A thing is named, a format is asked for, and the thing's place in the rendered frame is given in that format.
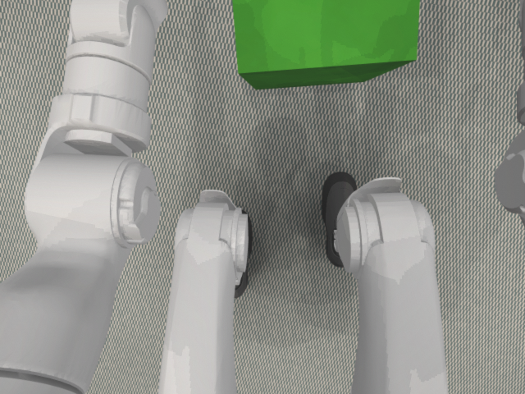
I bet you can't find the left robot forearm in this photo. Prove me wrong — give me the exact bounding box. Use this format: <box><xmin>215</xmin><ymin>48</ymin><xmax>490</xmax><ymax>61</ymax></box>
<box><xmin>25</xmin><ymin>0</ymin><xmax>168</xmax><ymax>233</ymax></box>

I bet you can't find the right robot upper arm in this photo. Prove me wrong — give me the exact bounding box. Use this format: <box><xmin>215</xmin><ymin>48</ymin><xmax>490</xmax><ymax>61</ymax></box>
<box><xmin>495</xmin><ymin>129</ymin><xmax>525</xmax><ymax>227</ymax></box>

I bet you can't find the robot right foot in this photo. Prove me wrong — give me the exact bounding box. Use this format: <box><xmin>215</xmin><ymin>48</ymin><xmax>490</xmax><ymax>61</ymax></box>
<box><xmin>322</xmin><ymin>172</ymin><xmax>357</xmax><ymax>268</ymax></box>

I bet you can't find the left robot upper arm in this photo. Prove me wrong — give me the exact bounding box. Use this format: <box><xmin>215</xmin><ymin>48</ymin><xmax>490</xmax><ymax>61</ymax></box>
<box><xmin>0</xmin><ymin>153</ymin><xmax>161</xmax><ymax>394</ymax></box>

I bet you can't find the right robot shin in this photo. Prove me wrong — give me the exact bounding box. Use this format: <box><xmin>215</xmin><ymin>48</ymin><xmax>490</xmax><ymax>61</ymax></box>
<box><xmin>334</xmin><ymin>177</ymin><xmax>436</xmax><ymax>263</ymax></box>

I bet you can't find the carton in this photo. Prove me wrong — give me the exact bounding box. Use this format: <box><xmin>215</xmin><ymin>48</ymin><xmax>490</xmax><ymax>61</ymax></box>
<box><xmin>232</xmin><ymin>0</ymin><xmax>420</xmax><ymax>89</ymax></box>

